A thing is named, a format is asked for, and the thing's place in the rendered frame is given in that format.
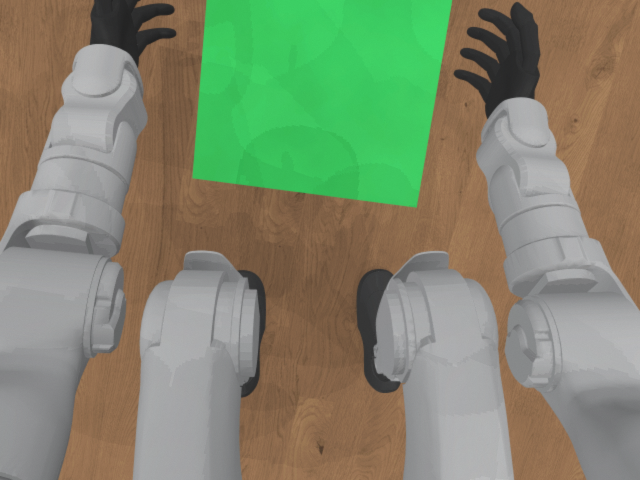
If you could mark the right robot forearm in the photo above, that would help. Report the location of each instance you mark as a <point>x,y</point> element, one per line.
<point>546,243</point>

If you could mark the carton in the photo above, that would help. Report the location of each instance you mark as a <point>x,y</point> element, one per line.
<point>326,97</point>

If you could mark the robot right upper arm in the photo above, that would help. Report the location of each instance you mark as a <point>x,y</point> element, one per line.
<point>581,351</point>

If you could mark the robot left upper arm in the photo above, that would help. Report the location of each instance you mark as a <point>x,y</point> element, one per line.
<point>57,310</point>

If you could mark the robot right shin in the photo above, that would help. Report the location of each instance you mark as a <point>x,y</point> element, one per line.
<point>439,260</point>

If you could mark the left robot hand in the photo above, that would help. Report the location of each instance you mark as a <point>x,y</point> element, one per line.
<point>116,23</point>

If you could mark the right robot hand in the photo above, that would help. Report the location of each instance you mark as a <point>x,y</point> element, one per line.
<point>516,74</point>

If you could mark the robot left foot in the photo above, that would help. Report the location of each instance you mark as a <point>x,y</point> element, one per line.
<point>255,283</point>

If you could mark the left robot forearm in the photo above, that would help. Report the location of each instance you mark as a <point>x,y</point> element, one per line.
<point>84,173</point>

